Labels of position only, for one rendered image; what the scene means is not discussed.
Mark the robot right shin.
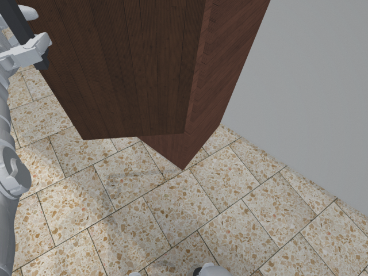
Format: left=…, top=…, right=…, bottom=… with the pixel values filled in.
left=200, top=262, right=214, bottom=272

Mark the robot left forearm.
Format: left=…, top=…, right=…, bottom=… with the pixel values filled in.
left=0, top=69, right=16, bottom=152

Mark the handle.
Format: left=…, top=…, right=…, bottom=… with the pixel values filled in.
left=0, top=0, right=49, bottom=70

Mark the left robot hand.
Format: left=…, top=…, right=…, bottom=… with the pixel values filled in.
left=0, top=5, right=52, bottom=78

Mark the cupboard door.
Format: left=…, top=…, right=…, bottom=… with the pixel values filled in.
left=15, top=0, right=206, bottom=140

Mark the left robot upper arm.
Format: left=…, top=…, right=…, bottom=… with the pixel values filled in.
left=0, top=145, right=32, bottom=276

